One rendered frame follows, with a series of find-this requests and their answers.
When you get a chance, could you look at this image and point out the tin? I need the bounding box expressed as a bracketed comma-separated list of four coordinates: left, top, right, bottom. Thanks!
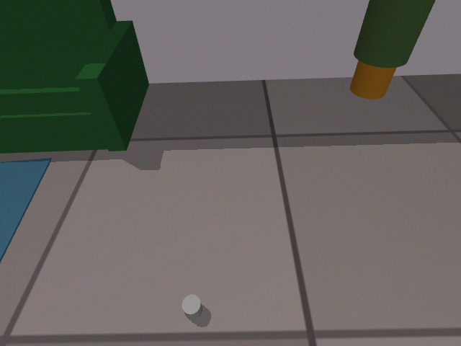
[182, 294, 202, 320]

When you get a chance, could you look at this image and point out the potted plant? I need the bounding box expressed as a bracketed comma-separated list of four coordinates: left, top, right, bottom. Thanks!
[350, 0, 436, 99]

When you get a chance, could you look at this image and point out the sofa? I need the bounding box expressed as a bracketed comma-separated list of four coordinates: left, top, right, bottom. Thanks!
[0, 0, 149, 154]

